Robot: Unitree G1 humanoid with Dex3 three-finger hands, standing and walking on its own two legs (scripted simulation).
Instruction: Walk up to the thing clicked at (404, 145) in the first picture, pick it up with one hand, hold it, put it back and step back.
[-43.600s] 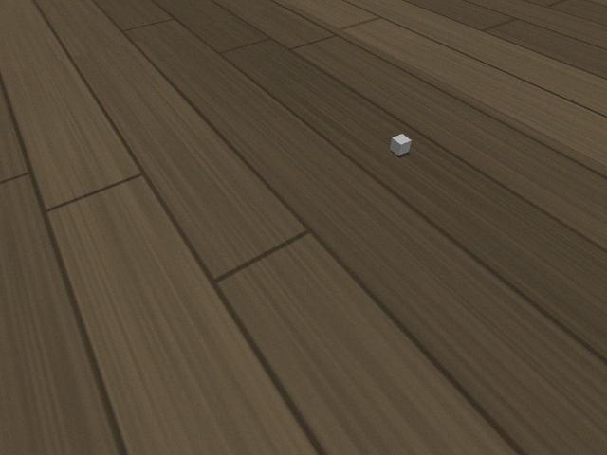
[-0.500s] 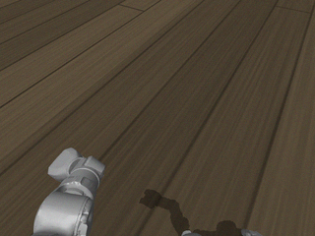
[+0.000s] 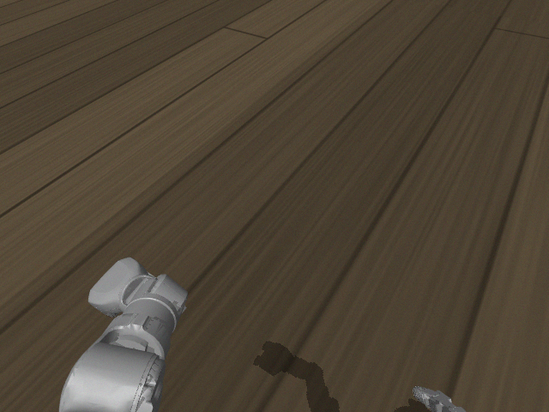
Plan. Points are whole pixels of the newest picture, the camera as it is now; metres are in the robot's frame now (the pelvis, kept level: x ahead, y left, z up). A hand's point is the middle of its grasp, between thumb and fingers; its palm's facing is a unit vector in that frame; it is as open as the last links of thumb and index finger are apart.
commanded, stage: hold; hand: left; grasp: from above
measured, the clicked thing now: (152, 305) +0.35 +0.22 -0.09
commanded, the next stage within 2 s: crouch in 1.30 s
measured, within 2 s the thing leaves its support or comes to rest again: neither
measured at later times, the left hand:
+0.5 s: hand (138, 295) +0.34 +0.22 -0.03, palm faces -0.22 -0.38 -0.90, open 9.9 cm
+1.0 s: hand (129, 304) +0.32 +0.23 -0.02, palm faces -0.22 -0.39 -0.89, open 9.9 cm
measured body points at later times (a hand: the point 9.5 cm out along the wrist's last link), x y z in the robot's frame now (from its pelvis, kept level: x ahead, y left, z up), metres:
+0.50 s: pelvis +0.01 +0.00 +0.01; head +0.03 -0.02 +0.46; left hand +0.35 +0.24 +0.03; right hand +0.14 -0.25 -0.11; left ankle +0.00 +0.14 -0.71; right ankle +0.01 -0.11 -0.71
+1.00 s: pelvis +0.01 +0.00 +0.02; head +0.02 -0.01 +0.47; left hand +0.33 +0.24 +0.03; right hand +0.17 -0.23 -0.10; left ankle +0.00 +0.14 -0.71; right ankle +0.01 -0.11 -0.71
